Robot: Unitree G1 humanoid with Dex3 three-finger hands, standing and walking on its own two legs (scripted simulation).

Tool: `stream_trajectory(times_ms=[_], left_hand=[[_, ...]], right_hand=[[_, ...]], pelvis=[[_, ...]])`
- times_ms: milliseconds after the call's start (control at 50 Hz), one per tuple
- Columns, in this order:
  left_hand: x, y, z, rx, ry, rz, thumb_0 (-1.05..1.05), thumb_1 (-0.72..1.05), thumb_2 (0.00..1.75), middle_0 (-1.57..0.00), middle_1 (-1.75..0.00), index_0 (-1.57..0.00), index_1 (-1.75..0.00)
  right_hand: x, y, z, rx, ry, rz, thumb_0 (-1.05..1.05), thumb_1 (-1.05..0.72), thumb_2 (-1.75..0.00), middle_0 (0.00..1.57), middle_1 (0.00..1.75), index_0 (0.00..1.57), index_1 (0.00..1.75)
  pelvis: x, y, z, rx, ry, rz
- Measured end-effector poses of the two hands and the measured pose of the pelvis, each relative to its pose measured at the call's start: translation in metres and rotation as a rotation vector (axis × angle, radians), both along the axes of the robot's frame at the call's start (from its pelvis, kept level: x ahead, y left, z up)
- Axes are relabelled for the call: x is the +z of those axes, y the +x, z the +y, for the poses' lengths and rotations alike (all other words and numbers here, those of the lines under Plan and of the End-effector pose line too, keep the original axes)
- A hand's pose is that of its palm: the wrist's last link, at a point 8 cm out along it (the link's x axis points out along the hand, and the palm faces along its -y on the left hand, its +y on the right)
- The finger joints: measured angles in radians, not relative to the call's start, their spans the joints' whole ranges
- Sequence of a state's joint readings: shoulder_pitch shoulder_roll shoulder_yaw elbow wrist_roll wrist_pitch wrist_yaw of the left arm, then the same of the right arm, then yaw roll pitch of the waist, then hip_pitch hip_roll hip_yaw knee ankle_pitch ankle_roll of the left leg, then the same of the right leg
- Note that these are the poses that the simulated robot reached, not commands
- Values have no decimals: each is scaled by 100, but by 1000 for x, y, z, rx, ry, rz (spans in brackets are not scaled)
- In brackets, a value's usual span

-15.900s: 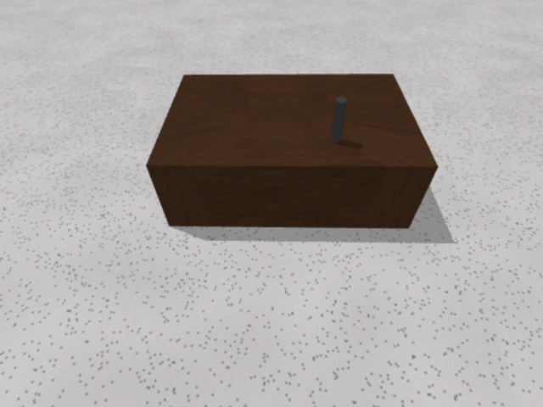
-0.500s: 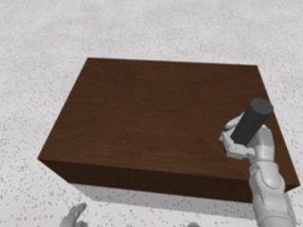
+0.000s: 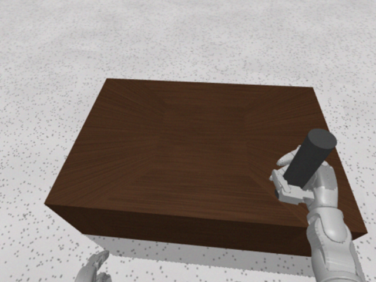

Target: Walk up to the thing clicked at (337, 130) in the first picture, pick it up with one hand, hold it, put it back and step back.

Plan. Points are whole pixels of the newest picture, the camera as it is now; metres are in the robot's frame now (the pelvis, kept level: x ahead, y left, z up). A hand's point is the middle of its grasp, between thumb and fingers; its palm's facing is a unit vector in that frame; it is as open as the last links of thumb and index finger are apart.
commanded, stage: hold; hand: right
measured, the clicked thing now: (300, 170) +0.33 -0.18 +0.08
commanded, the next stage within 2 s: none
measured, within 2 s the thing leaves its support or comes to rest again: neither
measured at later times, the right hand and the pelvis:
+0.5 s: hand (289, 177) +0.33 -0.17 +0.06, palm faces +0.08 +1.00 +0.01, open 5.6 cm; pelvis +0.00 +0.00 +0.00, yaw +0 degrees
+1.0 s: hand (284, 178) +0.33 -0.16 +0.06, palm faces +0.07 +1.00 +0.01, open 5.6 cm; pelvis +0.00 +0.00 +0.00, yaw +0 degrees
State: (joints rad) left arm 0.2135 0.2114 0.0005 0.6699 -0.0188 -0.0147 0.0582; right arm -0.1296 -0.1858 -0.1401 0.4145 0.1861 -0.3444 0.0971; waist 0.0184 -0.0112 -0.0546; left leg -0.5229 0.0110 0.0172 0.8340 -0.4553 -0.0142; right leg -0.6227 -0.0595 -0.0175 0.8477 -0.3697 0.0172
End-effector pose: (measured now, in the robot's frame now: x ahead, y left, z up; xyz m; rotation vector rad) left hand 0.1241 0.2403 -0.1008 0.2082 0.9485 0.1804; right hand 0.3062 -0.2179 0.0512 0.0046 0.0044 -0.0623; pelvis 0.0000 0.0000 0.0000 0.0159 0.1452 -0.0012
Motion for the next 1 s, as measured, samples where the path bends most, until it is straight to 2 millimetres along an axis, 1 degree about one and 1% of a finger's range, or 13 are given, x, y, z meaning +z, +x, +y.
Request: stream_trajectory(times_ms=[120, 320, 460, 640, 780, 1000], left_hand=[[3, 2, -1, 1, -3, -14, 1, 89, 90, -20, -30, -19, -30], [5, 3, -2, -8, 0, -21, 1, 89, 90, -20, -30, -19, -30], [6, 2, -2, -4, 0, -19, 1, 89, 91, -20, -31, -19, -30], [7, -2, 0, 1, 0, -21, 1, 89, 90, -20, -31, -20, -30], [6, -6, 2, 1, 0, -12, 1, 89, 90, -20, -31, -20, -30], [4, -9, 2, 3, -5, -5, 1, 89, 90, -20, -31, -20, -30]], right_hand=[[5, -2, -1, -4, 1, -3, 2, -13, -117, 102, 115, 99, 115], [4, -3, -2, -11, 3, 4, 2, -12, -117, 102, 115, 99, 115], [8, -2, -2, -14, 0, -6, 2, -12, -117, 102, 115, 99, 115], [8, 0, 2, -5, 5, 2, 2, -12, -117, 102, 115, 99, 115], [3, 0, 5, -5, 7, 8, 2, -12, -117, 102, 115, 99, 115], [6, -2, 7, -7, 2, 1, 2, -12, -117, 102, 115, 99, 115]], pelvis=[[2, 0, 0, -1, 0, -10], [3, -2, -1, -3, 0, -16], [5, -1, -1, -2, 0, -22], [5, -1, -1, 0, -1, -24], [4, -4, 0, 1, -2, -21], [5, -4, 1, 2, -2, -24]])
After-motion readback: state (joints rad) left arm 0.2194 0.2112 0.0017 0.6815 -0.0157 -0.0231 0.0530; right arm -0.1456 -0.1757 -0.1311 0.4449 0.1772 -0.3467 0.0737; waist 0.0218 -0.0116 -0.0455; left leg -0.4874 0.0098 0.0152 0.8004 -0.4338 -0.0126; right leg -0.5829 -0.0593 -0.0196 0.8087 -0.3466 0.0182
